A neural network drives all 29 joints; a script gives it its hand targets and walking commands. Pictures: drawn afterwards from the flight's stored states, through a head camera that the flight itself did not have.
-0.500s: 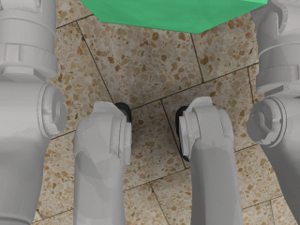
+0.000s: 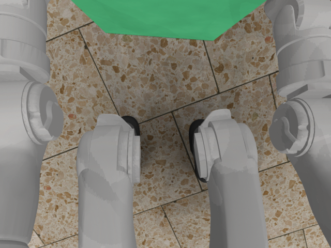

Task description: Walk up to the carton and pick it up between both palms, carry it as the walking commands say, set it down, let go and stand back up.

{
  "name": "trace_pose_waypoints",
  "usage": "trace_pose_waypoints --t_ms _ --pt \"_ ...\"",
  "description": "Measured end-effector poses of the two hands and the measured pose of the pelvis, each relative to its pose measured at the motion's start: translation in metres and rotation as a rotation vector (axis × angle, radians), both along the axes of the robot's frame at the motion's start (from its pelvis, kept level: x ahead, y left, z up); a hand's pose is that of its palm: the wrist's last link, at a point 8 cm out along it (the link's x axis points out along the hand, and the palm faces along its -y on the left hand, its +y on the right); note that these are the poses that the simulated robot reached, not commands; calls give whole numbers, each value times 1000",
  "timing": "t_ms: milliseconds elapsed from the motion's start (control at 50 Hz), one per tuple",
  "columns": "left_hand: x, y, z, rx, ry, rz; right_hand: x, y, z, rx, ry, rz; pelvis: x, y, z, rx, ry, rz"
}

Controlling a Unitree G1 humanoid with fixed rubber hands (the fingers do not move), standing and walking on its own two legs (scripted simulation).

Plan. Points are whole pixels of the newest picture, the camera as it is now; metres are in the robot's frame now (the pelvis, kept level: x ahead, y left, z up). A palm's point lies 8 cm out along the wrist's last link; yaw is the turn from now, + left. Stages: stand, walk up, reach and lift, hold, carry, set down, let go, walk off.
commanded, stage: set down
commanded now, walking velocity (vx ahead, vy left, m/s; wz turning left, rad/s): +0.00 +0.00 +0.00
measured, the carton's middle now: out of the picture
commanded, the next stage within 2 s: none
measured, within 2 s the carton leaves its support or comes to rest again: rests again in 0.76 s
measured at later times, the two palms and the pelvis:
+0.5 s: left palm out of the picture +0.59 +0.20 -0.14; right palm out of the picture +0.56 -0.18 -0.15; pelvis +0.00 +0.02 +0.00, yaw -1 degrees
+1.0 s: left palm out of the picture +0.59 +0.22 -0.17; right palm out of the picture +0.57 -0.18 -0.18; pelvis +0.03 +0.00 +0.00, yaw -1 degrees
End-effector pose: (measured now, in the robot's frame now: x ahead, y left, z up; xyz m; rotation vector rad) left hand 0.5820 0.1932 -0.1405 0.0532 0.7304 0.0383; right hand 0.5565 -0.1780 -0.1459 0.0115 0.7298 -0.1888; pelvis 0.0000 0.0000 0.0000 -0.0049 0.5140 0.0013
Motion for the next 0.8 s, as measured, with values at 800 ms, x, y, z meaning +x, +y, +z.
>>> trace_pose_waypoints --t_ms 800 --pt "2 7 -38 51 2 -8 -5 0 -36 -17 31 9 19 6 2 -16 48 -8"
